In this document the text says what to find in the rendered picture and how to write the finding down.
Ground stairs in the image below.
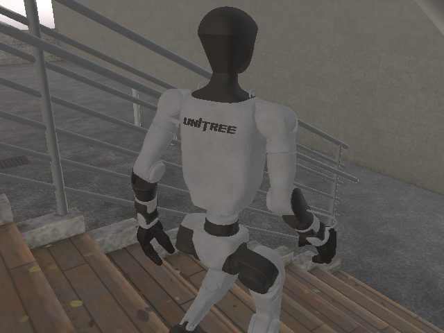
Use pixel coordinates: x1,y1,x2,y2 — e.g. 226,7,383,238
0,222,444,333

